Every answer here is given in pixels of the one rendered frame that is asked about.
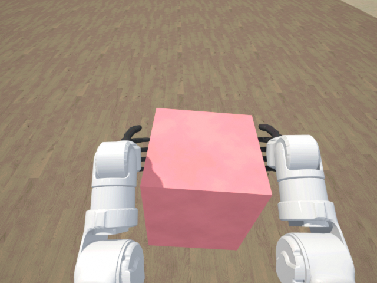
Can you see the right robot forearm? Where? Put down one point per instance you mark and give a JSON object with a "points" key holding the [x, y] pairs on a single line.
{"points": [[300, 175]]}

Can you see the right robot upper arm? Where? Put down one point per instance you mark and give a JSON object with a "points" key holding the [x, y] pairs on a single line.
{"points": [[313, 258]]}

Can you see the carton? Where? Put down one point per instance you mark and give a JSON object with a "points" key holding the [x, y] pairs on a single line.
{"points": [[204, 182]]}

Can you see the robot left hand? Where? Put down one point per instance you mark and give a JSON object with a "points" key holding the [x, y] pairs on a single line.
{"points": [[128, 135]]}

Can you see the left robot upper arm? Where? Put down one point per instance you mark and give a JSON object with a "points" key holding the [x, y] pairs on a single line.
{"points": [[111, 261]]}

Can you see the left robot forearm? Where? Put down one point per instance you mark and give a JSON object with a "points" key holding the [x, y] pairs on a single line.
{"points": [[114, 178]]}

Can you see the robot right hand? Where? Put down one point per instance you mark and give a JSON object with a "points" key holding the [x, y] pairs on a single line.
{"points": [[274, 133]]}

